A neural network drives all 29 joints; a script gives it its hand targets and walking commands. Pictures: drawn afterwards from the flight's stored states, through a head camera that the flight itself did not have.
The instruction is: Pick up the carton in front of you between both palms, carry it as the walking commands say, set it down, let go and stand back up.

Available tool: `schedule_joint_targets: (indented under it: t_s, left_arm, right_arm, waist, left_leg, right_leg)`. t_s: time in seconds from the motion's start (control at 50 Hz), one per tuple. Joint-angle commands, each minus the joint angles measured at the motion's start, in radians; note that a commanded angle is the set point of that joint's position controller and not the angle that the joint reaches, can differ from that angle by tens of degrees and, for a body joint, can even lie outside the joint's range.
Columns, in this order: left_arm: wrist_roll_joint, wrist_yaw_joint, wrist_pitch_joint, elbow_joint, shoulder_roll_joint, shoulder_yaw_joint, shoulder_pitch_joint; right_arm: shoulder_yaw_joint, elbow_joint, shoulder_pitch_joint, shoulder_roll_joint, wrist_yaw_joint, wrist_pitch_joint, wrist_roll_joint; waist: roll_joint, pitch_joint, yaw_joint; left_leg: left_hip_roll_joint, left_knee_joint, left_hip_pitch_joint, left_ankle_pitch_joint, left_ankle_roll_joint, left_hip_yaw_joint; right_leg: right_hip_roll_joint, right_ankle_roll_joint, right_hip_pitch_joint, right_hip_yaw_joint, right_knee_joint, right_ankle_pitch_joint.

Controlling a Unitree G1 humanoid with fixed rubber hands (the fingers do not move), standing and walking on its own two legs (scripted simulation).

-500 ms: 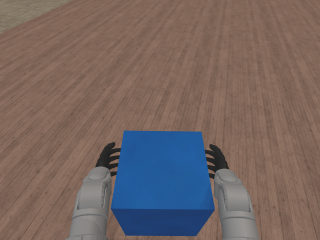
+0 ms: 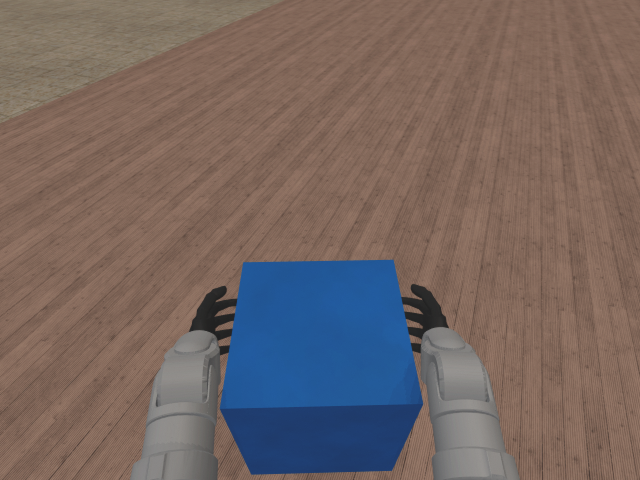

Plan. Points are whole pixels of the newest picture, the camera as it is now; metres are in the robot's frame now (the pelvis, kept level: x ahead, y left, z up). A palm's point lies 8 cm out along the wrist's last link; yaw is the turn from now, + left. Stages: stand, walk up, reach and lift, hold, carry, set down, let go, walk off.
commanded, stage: hold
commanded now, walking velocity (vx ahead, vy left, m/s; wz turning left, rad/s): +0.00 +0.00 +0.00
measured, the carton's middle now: (320, 370) +0.29 +0.00 -0.04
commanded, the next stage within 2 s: set down in 0.04 s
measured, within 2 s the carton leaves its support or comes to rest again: neither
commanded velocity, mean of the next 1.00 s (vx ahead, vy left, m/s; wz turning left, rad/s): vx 0.00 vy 0.00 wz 0.00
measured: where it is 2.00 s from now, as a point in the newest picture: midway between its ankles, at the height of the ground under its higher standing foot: outside the picture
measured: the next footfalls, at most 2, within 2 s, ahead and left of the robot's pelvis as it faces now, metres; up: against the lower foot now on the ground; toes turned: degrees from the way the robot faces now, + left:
none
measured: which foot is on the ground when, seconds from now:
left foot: down 0.00-1.00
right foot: down 0.00-1.00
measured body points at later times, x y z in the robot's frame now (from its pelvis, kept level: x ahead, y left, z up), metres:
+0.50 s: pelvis -0.01 +0.01 -0.02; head +0.09 -0.02 +0.42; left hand +0.36 +0.13 -0.05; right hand +0.34 -0.18 -0.06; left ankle +0.01 +0.14 -0.74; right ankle +0.06 -0.11 -0.74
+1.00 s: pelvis -0.04 +0.02 -0.15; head +0.18 -0.01 +0.24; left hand +0.41 +0.10 -0.22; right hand +0.38 -0.20 -0.23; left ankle +0.01 +0.14 -0.74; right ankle +0.06 -0.11 -0.74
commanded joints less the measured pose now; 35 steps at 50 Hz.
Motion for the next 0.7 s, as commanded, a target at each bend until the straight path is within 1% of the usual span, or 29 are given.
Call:
schedule_joint_targets:
  t_s: [0.0, 0.06, 0.12, 0.2, 0.26, 0.3, 0.34, 0.36, 0.4, 0.44, 0.46, 0.5, 0.52, 0.56, 0.6, 0.64, 0.68]
  left_arm:
    - [-0.224, -0.235, -0.033, -0.013, -0.912, -0.491, -0.476]
    - [-0.220, -0.240, -0.035, -0.006, -0.907, -0.479, -0.499]
    - [-0.198, -0.251, -0.045, 0.035, -0.889, -0.440, -0.549]
    - [-0.141, -0.259, -0.086, 0.157, -0.873, -0.342, -0.652]
    - [-0.068, -0.238, -0.132, 0.240, -0.837, -0.231, -0.713]
    - [-0.017, -0.212, -0.165, 0.280, -0.799, -0.157, -0.710]
    - [0.028, -0.187, -0.205, 0.316, -0.751, -0.090, -0.677]
    - [0.045, -0.175, -0.230, 0.328, -0.728, -0.066, -0.653]
    - [0.055, -0.155, -0.290, 0.335, -0.692, -0.048, -0.617]
    - [0.041, -0.141, -0.359, 0.331, -0.684, -0.068, -0.607]
    - [0.029, -0.136, -0.397, 0.326, -0.695, -0.093, -0.609]
    - [-0.002, -0.123, -0.470, 0.317, -0.737, -0.166, -0.633]
    - [-0.022, -0.115, -0.502, 0.312, -0.758, -0.205, -0.649]
    - [-0.068, -0.099, -0.556, 0.286, -0.805, -0.299, -0.694]
    - [-0.112, -0.084, -0.593, 0.248, -0.835, -0.391, -0.740]
    - [-0.148, -0.066, -0.609, 0.206, -0.843, -0.466, -0.764]
    - [-0.168, -0.051, -0.607, 0.179, -0.846, -0.508, -0.771]
  right_arm:
    - [0.550, -0.019, -0.499, 0.960, 0.258, -0.035, 0.263]
    - [0.535, -0.002, -0.513, 0.967, 0.259, -0.034, 0.261]
    - [0.480, 0.050, -0.543, 0.966, 0.256, -0.040, 0.238]
    - [0.347, 0.181, -0.622, 0.938, 0.253, -0.076, 0.171]
    - [0.220, 0.262, -0.681, 0.860, 0.235, -0.121, 0.093]
    - [0.143, 0.295, -0.685, 0.790, 0.220, -0.156, 0.040]
    - [0.083, 0.318, -0.668, 0.715, 0.212, -0.202, -0.004]
    - [0.064, 0.325, -0.654, 0.677, 0.211, -0.230, -0.019]
    - [0.059, 0.329, -0.636, 0.627, 0.210, -0.295, -0.030]
    - [0.085, 0.332, -0.638, 0.618, 0.210, -0.366, -0.018]
    - [0.109, 0.332, -0.644, 0.631, 0.213, -0.403, -0.008]
    - [0.169, 0.330, -0.667, 0.660, 0.222, -0.475, 0.015]
    - [0.200, 0.333, -0.680, 0.676, 0.226, -0.506, 0.028]
    - [0.268, 0.329, -0.709, 0.709, 0.234, -0.559, 0.060]
    - [0.323, 0.307, -0.740, 0.723, 0.239, -0.597, 0.095]
    - [0.359, 0.266, -0.765, 0.715, 0.242, -0.617, 0.124]
    - [0.381, 0.239, -0.776, 0.697, 0.244, -0.617, 0.143]
  waist:
    - [-0.059, -0.225, 0.017]
    - [-0.064, -0.225, 0.015]
    - [-0.066, -0.207, 0.007]
    - [-0.056, -0.169, -0.018]
    - [-0.038, -0.133, -0.043]
    - [-0.032, -0.120, -0.052]
    - [-0.027, -0.126, -0.056]
    - [-0.024, -0.139, -0.055]
    - [-0.030, -0.190, -0.047]
    - [-0.034, -0.266, -0.038]
    - [-0.032, -0.314, -0.034]
    - [-0.024, -0.423, -0.037]
    - [-0.023, -0.488, -0.042]
    - [-0.025, -0.645, -0.061]
    - [-0.029, -0.823, -0.079]
    - [-0.032, -0.986, -0.093]
    - [-0.028, -1.080, -0.105]
  left_leg:
    - [-0.096, -0.108, -0.197, -0.045, 0.059, -0.042]
    - [-0.097, -0.103, -0.198, -0.042, 0.060, -0.040]
    - [-0.098, -0.088, -0.219, -0.064, 0.062, -0.036]
    - [-0.098, -0.048, -0.276, -0.118, 0.060, -0.034]
    - [-0.099, -0.003, -0.347, -0.134, 0.057, -0.032]
    - [-0.105, 0.024, -0.395, -0.130, 0.056, -0.033]
    - [-0.113, 0.049, -0.447, -0.110, 0.054, -0.033]
    - [-0.118, 0.065, -0.476, -0.089, 0.049, -0.032]
    - [-0.127, 0.110, -0.533, -0.035, 0.038, -0.025]
    - [-0.138, 0.163, -0.583, 0.020, 0.027, -0.015]
    - [-0.144, 0.189, -0.607, 0.048, 0.022, -0.013]
    - [-0.153, 0.250, -0.654, 0.102, 0.011, -0.011]
    - [-0.156, 0.283, -0.677, 0.127, 0.004, -0.012]
    - [-0.160, 0.352, -0.710, 0.187, -0.011, -0.017]
    - [-0.164, 0.422, -0.750, 0.248, -0.019, -0.021]
    - [-0.171, 0.485, -0.793, 0.295, -0.026, -0.023]
    - [-0.175, 0.538, -0.826, 0.306, -0.034, -0.020]
  right_leg:
    - [0.051, 0.021, 0.247, 0.121, -0.061, -0.049]
    - [0.043, 0.023, 0.251, 0.130, -0.066, -0.050]
    - [0.037, 0.023, 0.239, 0.137, -0.064, -0.085]
    - [0.037, 0.014, 0.194, 0.136, -0.044, -0.174]
    - [0.043, 0.006, 0.137, 0.127, -0.002, -0.183]
    - [0.052, 0.003, 0.097, 0.116, 0.039, -0.150]
    - [0.065, 0.002, 0.051, 0.099, 0.088, -0.077]
    - [0.071, 0.002, 0.022, 0.093, 0.114, -0.031]
    - [0.080, 0.005, -0.040, 0.088, 0.171, 0.061]
    - [0.089, 0.006, -0.091, 0.089, 0.230, 0.136]
    - [0.093, 0.006, -0.115, 0.089, 0.261, 0.171]
    - [0.102, 0.005, -0.167, 0.085, 0.329, 0.228]
    - [0.105, 0.005, -0.191, 0.080, 0.366, 0.254]
    - [0.111, 0.009, -0.227, 0.070, 0.440, 0.319]
    - [0.112, 0.010, -0.252, 0.067, 0.515, 0.396]
    - [0.113, 0.011, -0.281, 0.065, 0.585, 0.455]
    - [0.118, 0.014, -0.351, 0.056, 0.635, 0.442]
